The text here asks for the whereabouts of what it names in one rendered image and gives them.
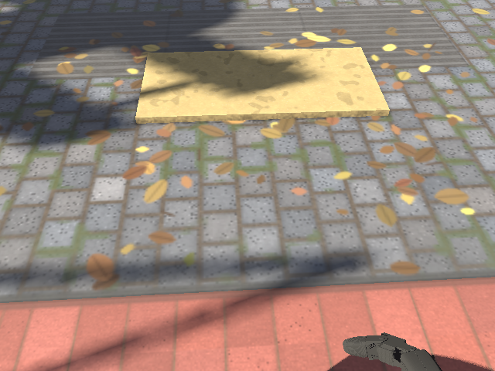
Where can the right robot hand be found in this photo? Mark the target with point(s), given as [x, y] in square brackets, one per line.
[392, 350]

